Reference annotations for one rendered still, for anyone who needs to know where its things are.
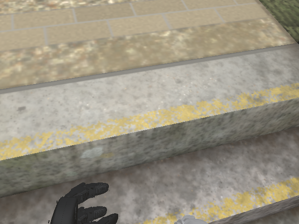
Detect stairs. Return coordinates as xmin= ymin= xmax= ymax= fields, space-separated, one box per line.
xmin=0 ymin=97 xmax=299 ymax=224

